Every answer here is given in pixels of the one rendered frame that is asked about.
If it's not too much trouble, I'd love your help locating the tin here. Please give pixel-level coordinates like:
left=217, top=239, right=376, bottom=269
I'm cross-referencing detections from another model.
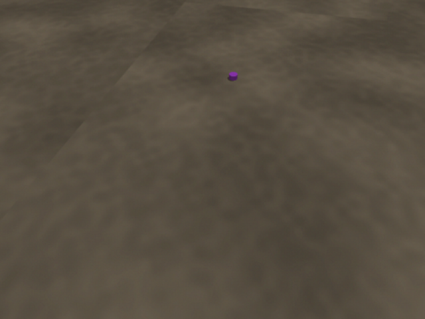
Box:
left=229, top=72, right=238, bottom=80

